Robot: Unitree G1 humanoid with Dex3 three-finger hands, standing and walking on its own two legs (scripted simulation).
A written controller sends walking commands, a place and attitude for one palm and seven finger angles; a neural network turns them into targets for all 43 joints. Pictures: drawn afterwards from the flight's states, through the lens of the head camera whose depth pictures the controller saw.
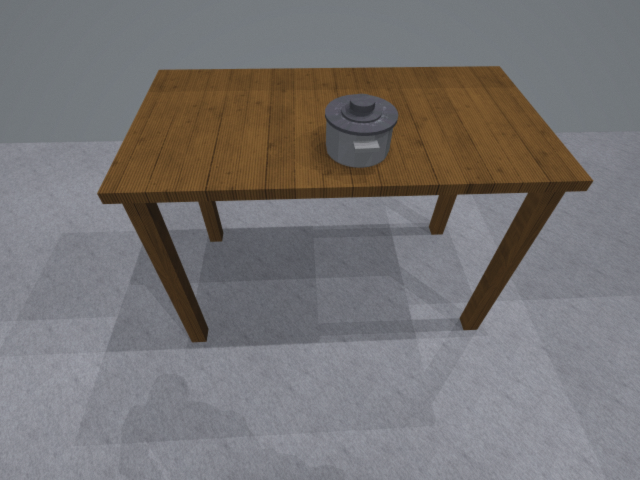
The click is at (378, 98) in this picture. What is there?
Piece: lid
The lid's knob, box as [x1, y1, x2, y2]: [350, 94, 374, 112]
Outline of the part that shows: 350,98 350,107 355,111 367,112 372,110 374,107 374,98 370,95 355,94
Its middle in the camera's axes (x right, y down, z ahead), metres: +0.09 -0.29 +0.83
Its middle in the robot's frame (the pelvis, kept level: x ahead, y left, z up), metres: +0.83 -0.04 +0.05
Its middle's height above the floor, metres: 0.83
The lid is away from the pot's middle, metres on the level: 0.00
